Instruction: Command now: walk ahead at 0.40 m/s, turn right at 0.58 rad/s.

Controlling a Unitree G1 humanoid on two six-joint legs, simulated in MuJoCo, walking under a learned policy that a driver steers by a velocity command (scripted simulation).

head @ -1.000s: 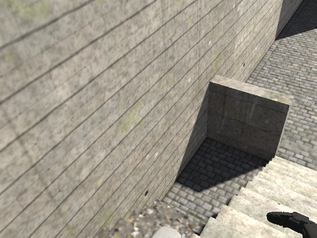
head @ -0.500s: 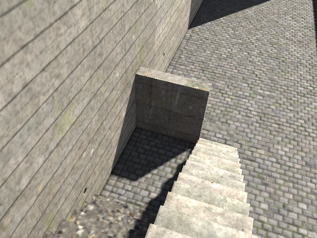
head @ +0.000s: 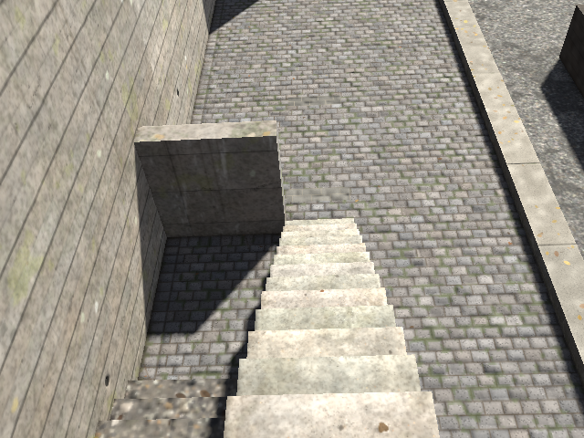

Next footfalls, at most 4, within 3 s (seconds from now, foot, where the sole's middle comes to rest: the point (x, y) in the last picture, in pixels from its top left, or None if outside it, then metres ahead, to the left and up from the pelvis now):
0.54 left None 0.28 0.16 -0.94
1.12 right None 0.54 -0.15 -1.14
1.62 left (324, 430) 0.76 0.02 -1.33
2.24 right None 0.55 -0.20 -1.14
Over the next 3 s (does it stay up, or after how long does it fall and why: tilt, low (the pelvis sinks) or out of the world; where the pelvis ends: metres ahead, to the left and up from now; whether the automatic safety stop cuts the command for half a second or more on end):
stays up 0.55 -0.02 -0.40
